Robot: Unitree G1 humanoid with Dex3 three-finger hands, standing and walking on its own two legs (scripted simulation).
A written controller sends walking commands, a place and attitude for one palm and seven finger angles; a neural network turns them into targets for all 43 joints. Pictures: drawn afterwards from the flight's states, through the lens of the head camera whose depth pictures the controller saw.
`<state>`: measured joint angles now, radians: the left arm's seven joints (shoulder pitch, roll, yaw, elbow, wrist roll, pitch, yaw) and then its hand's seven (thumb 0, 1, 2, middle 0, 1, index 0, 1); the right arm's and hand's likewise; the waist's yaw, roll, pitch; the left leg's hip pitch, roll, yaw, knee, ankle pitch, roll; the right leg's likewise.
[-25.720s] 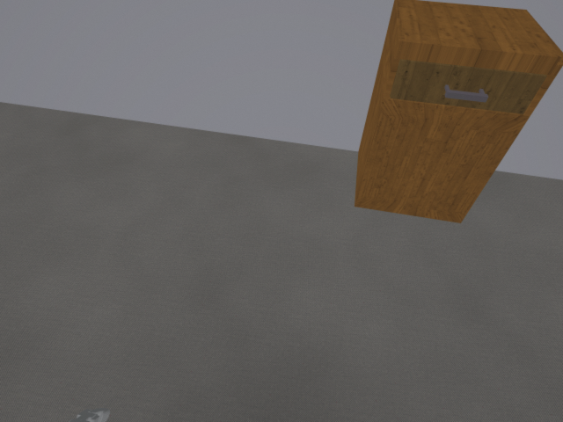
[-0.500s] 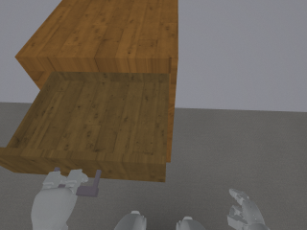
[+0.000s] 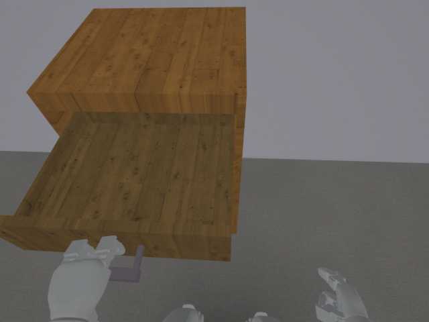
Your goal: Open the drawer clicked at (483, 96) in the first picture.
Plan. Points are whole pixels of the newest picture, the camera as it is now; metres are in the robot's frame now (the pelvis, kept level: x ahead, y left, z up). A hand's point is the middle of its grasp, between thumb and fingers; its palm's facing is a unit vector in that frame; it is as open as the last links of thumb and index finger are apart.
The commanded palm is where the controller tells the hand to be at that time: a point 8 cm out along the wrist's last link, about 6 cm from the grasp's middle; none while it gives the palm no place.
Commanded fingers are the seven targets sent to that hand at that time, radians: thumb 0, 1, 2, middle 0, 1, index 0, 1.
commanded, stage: lift the hand off the handle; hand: left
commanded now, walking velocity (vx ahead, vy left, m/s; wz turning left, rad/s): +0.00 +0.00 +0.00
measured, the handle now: (107, 261) +0.23 +0.23 -0.03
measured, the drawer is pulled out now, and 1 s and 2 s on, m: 0.30 0.30 0.30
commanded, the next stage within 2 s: draw the hand back to the body in 1.90 s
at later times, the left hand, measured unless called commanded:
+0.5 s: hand (84, 282) +0.19 +0.24 +0.01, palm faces -0.04 -0.14 -0.99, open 13.6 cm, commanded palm +0.17 +0.24 +0.07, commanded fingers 0.00 -0.50 0.30 -0.30 -1.20 -0.30 -1.20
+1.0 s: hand (82, 272) +0.19 +0.23 +0.05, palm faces +0.01 -0.16 -0.99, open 13.5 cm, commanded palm +0.17 +0.22 +0.11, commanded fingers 0.00 -0.50 0.30 -0.30 -1.20 -0.30 -1.20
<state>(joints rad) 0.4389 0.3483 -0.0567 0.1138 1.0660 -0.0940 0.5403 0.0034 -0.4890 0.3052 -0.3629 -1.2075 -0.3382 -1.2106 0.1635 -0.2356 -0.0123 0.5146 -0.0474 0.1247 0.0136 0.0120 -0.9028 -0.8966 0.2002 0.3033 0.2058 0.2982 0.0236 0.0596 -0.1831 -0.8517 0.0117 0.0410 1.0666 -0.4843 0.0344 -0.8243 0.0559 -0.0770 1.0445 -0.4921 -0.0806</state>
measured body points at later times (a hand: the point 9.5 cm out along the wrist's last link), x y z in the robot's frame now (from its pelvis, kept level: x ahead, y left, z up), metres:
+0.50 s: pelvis +0.02 +0.01 +0.02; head +0.06 -0.01 +0.47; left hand +0.18 +0.24 +0.06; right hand +0.22 -0.20 -0.08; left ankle +0.02 +0.10 -0.66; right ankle +0.01 -0.07 -0.66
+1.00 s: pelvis +0.02 +0.02 +0.03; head +0.05 -0.01 +0.48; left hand +0.19 +0.23 +0.10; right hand +0.23 -0.19 -0.06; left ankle +0.02 +0.10 -0.66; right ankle +0.01 -0.07 -0.66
